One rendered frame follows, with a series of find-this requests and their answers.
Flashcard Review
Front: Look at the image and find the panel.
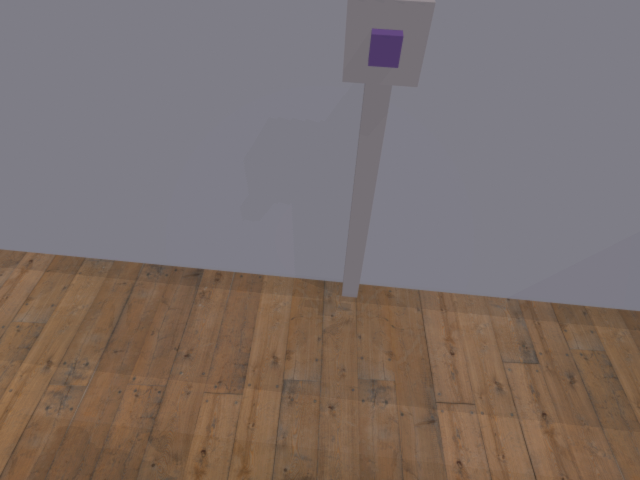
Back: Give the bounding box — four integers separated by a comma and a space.
342, 0, 436, 298

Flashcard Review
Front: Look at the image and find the button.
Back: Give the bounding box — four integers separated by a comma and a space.
368, 29, 403, 68

